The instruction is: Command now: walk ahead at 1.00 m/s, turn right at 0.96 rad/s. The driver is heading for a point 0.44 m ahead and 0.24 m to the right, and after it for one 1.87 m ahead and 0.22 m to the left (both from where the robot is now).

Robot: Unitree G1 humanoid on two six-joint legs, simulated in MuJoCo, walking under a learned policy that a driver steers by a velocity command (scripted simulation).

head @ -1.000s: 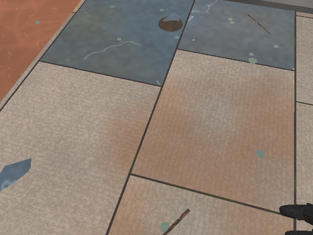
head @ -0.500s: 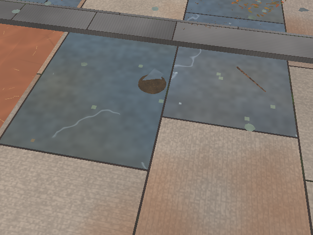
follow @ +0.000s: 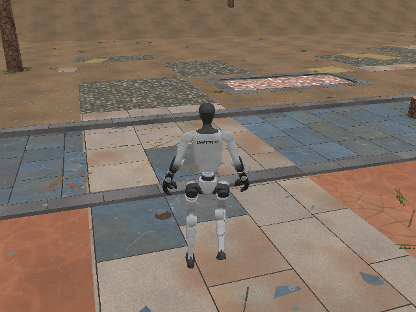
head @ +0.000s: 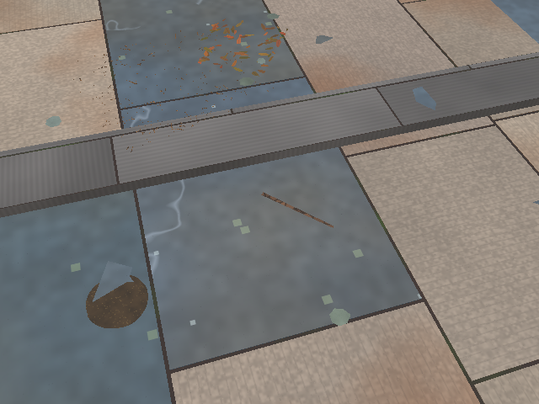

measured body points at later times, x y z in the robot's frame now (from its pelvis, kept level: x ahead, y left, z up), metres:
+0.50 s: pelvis +0.44 -0.05 -0.01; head +0.47 -0.05 +0.44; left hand +0.58 +0.20 -0.14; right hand +0.50 -0.34 -0.09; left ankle +0.59 +0.08 -0.66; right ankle +0.39 -0.05 -0.73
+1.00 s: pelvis +0.92 -0.15 +0.01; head +0.94 -0.16 +0.45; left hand +1.19 +0.02 -0.05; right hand +0.82 -0.42 -0.12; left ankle +0.86 -0.08 -0.73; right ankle +1.05 -0.36 -0.67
